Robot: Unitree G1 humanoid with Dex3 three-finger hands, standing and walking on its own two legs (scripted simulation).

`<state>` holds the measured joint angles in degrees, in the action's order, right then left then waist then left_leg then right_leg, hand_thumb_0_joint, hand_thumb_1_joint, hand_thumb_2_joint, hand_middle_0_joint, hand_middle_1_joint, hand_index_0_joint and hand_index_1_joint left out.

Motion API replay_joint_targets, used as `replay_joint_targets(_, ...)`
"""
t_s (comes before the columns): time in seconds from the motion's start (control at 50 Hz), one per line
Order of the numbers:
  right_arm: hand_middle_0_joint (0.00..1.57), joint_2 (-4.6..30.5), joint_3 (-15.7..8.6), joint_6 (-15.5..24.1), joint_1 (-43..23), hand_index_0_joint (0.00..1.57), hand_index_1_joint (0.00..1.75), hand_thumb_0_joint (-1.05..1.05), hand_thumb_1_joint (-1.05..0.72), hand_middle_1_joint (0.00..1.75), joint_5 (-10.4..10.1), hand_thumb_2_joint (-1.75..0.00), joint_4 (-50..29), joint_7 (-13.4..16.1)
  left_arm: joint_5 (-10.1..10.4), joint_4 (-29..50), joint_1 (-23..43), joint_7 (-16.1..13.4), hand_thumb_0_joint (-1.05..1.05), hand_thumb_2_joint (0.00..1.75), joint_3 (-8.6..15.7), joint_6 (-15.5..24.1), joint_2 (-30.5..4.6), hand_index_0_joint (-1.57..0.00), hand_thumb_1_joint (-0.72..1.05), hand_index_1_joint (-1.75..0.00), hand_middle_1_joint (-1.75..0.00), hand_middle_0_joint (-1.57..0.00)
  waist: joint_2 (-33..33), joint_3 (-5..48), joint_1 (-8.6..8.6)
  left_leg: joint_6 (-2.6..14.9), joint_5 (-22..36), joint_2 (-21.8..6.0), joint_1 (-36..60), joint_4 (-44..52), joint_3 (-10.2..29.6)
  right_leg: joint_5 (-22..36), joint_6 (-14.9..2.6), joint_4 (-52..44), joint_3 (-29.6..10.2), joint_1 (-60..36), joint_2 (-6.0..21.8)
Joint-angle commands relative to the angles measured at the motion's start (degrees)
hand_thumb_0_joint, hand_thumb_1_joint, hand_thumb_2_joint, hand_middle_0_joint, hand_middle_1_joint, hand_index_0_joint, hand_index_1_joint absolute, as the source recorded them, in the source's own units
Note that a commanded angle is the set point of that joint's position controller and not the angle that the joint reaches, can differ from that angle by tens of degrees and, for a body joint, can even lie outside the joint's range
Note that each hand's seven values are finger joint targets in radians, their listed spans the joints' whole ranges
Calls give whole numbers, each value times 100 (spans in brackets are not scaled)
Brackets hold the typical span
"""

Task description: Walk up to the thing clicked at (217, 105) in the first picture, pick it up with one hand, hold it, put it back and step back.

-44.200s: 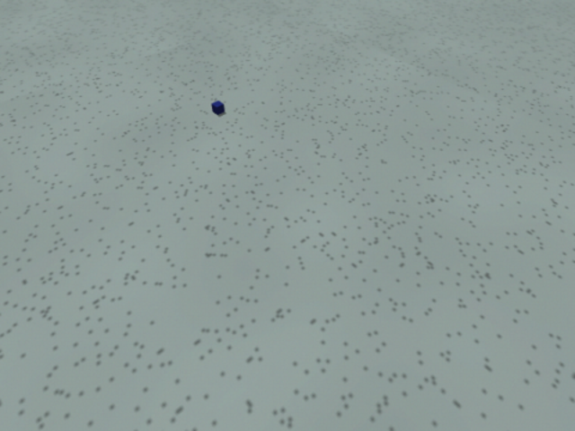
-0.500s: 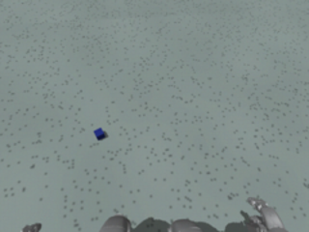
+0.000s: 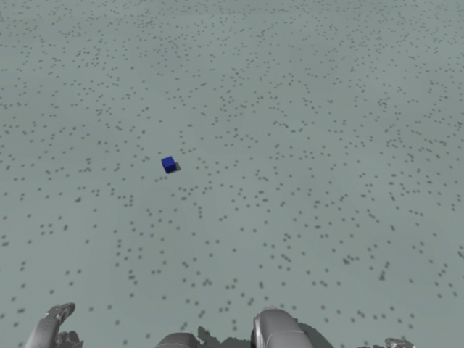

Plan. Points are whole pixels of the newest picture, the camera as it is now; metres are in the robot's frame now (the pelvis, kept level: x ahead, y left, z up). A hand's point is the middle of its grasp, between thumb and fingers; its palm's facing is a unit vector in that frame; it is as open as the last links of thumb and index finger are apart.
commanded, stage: step back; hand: left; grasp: from above
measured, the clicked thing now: (169, 164) +0.94 +0.28 -0.72
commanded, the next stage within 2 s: stand in 1.42 s
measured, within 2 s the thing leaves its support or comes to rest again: neither
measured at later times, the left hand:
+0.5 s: hand out of the picture -0.09 +0.25 -0.12, palm faces -0.03 -0.90 -0.43, open 7.4 cm
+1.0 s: hand out of the picture -0.05 +0.23 -0.12, palm faces +0.02 -0.92 -0.38, open 7.4 cm
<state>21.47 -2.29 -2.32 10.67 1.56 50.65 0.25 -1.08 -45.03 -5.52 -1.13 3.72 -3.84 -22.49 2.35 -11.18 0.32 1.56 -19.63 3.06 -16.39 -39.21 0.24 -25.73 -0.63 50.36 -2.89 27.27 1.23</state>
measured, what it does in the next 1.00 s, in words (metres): walks backwards: right foot, then left foot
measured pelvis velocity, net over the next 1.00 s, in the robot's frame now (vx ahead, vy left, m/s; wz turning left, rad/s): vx -0.13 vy -0.03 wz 0.00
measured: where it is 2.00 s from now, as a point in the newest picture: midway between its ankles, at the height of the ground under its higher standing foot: outside the picture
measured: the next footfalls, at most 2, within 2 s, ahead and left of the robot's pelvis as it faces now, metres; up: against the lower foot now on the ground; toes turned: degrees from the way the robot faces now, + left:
right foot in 0.26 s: -0.07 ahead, -0.14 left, +0.00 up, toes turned -3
left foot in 0.56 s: -0.09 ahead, +0.11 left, +0.00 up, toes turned -3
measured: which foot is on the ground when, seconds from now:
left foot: down 0.00-0.30, up 0.32-0.54, down 0.56-0.84, up 0.86-1.00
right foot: up 0.00-0.24, down 0.26-1.00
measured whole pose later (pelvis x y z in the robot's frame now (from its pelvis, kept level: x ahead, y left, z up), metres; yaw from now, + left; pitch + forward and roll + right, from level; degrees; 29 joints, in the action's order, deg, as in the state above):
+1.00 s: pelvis -0.13 -0.03 +0.02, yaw +0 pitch -3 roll +0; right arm 22.8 -2.8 -0.1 13.1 1.2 57.4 -0.3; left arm -2.0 -55.9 -11.1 0.8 3.1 3.0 -19.6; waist -2.4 -3.2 1.3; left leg 0.1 -25.5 0.3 -21.7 -49.0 4.9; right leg -16.5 -1.6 31.9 3.6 12.8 0.6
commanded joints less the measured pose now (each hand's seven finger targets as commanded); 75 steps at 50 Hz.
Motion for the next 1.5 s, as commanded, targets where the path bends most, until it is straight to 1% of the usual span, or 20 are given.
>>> replay_joint_targets(0.0, 20, 1612, -390, 206, -536, 20, 30, 0, -90, 30, 76, -90, -554, 157, 108, 284, -239, -126, 0, 90, 400, 54, -1073, -20, 90, -30, -30, -20, -619, 1113, 159, 1217, 2738, -1927, -227, 1647, 1715, -628, -106, 2518, -916, -58, -629)
replay_joint_targets(0.18, 20, 1598, -443, 101, -218, 20, 30, 0, -90, 30, 77, -90, -471, 115, 10, -118, -627, 36, 0, 90, 347, 307, -1014, -20, 90, -30, -30, -20, -1379, 1593, -182, 1064, 782, -1662, 835, 1378, 1211, -512, 74, -1081, 220, -898, -245)
replay_joint_targets(0.22, 20, 1690, -459, -1, -442, 20, 30, 0, -90, 30, 20, -90, -443, 62, -32, -572, -1290, 49, 0, 90, 349, 376, -935, -20, 90, -30, -30, -20, -1434, 1564, 126, 808, 117, -1493, 157, 1199, 949, 436, -119, -2652, 539, -1849, -327)
replay_joint_targets(0.24, 20, 1442, -389, -25, -398, 20, 30, 0, -90, 30, 6, -90, -443, 42, -97, -713, -1359, 31, 0, 90, 416, 418, -1103, -20, 90, -30, -30, -20, -904, 1525, 133, 542, -222, -1183, -453, 658, 693, 461, -220, -2902, 121, -2308, -214)
replay_joint_targets(0.28, 20, 1070, -332, 14, -976, 20, 30, 0, -90, 30, -15, -90, -707, 116, -207, -366, -855, -9, 0, 90, 640, 422, -2244, -20, 90, -30, -30, -20, 1218, 825, 540, -185, -1399, -119, -1483, -1236, 828, -1568, -1408, -3831, -3299, -473, 2228)
replay_joint_targets(0.3, 20, 1381, -421, 10, -958, 20, 30, 0, -90, 30, -28, -90, -616, 110, -198, -211, -367, -25, 0, 90, 625, 464, -2156, -20, 90, -30, -30, -20, 772, 353, 308, -259, -1147, -307, -1231, -1998, 1299, -1732, -1556, -3901, -3265, 147, 2358)
replay_joint_targets(0.36, 20, 1124, -317, 122, -330, 20, 30, 0, -90, 30, -85, -90, -205, 74, -151, -252, -66, -40, 0, 90, 440, 575, -1433, -20, 90, -30, -30, -20, 337, 527, -78, -213, -371, 17, -1116, -1954, 891, 568, -849, -3042, -1147, -693, 1165)
replay_joint_targets(0.46, 20, 1116, -330, 245, -501, 20, 30, 0, -90, 30, 51, -90, -150, -89, -201, -356, -603, 32, 0, 90, 481, 618, -1537, -20, 90, -30, -30, -20, 756, 597, 365, -317, -789, -279, -1092, -319, 374, -1006, -951, -3156, -1287, -1541, 1230)
replay_joint_targets(0.54, 20, 1063, -404, 421, 73, 20, 30, 0, -90, 30, 62, -90, 175, -70, -97, -368, -585, 103, 0, 90, 293, 487, -1297, -20, 90, -30, -30, -20, 450, 994, 17, -108, 110, -69, 913, 1894, -40, 625, -659, -2123, -558, -1050, 938)
replay_joint_targets(0.58, 20, 1700, -562, 501, 312, 20, 30, 0, -90, 30, 88, -90, 234, -18, 20, -340, -408, 130, 0, 90, 134, 496, -750, -20, 90, -30, -30, -20, -1164, 1286, -129, 666, -1140, -1731, 1659, 2413, 2810, -127, -99, -493, 481, 388, -110)
replay_joint_targets(0.6, 20, 2071, -656, 491, 470, 20, 30, 0, -90, 30, 45, -90, 224, -47, -32, -361, -22, 76, 0, 90, 313, 500, -1281, -20, 90, -30, -30, -20, -1008, 909, -359, 1326, -1747, -2288, 727, 2650, 3366, -922, -136, 160, 131, 183, 71)
replay_joint_targets(0.62, 20, 1861, -605, 514, 342, 20, 30, 0, -90, 30, 53, -90, 200, -46, -7, -388, -117, 97, 0, 90, 312, 510, -1312, -20, 90, -30, -30, -20, -675, 699, -195, 1371, -1766, -2168, 545, 2611, 3045, -681, -147, 362, -107, 134, 173)
replay_joint_targets(0.78, 20, 1226, -346, 342, -344, 20, 30, 0, -90, 30, -19, -90, 44, -74, -63, -957, -1018, 112, 0, 90, 365, 670, -951, -20, 90, -30, -30, -20, -871, 891, 342, 492, -465, -1088, -920, 1166, 999, 823, -123, -2399, 671, -2408, -317)
replay_joint_targets(0.82, 20, 607, -138, 336, -341, 20, 30, 0, -90, 30, -67, -90, -141, -6, -171, -893, -1213, 23, 0, 90, 531, 747, -1766, -20, 90, -30, -30, -20, 1029, 988, 523, -41, -1144, 199, -2186, -937, 444, -883, -742, -3874, -2601, -2699, 1662)
replay_joint_targets(0.84, 20, 1089, -290, 311, -247, 20, 30, 0, -90, 30, -12, -90, -11, 75, -169, -721, -735, 40, 0, 90, 565, 740, -1957, -20, 90, -30, -30, -20, 474, 602, 361, -109, -1411, -268, -1689, -1484, 866, -1398, -1338, -3936, -3107, -1619, 2433)
replay_joint_targets(1.04, 20, 881, -280, 407, 232, 20, 30, 0, -90, 30, 12, -90, 522, -19, 18, -652, 29, 46, 0, 90, 258, 701, -1325, -20, 90, -30, -30, -20, 520, 1041, -76, -149, 555, -306, 347, 934, -308, 2893, -687, -2305, -159, -1237, 1149)
replay_joint_targets(1.08, 20, 993, -301, 443, 218, 20, 30, 0, -90, 30, 40, -90, 558, 35, 57, -642, -76, 52, 0, 90, 150, 636, -1073, -20, 90, -30, -30, -20, 181, 1259, -98, 6, 1709, -570, 864, 1338, 90, 2980, -341, -1812, -18, -1116, 898)
replay_joint_targets(1.12, 20, 1500, -328, 476, -375, 20, 30, 0, -90, 30, -28, -90, 409, 43, 178, -771, -254, 48, 0, 90, 123, 541, -964, -20, 90, -30, -30, -20, -699, 1532, 146, 743, 1696, -1720, 255, 1578, 1507, 871, 7, -1339, 381, -1455, 85)
replay_joint_targets(1.24, 20, 1134, -163, 402, -829, 20, 30, 0, -90, 30, -99, -90, 661, 40, 87, -1177, -133, 40, 0, 90, 109, 624, -1192, -20, 90, -30, -30, -20, -611, 1396, 70, 66, 1800, -1039, 206, 1234, 543, 2096, -214, -2420, -61, -1926, 593)
replay_joint_targets(1.48, 20, 1046, -76, 462, -1098, 20, 30, 0, -90, 30, -103, -90, 974, 1, 99, -1536, 264, 70, 0, 90, -100, 602, -937, -20, 90, -30, -30, -20, -398, 1458, 3, -3, 2718, -1144, 1101, 1838, 479, 2597, -8, -3056, 71, -2185, 615)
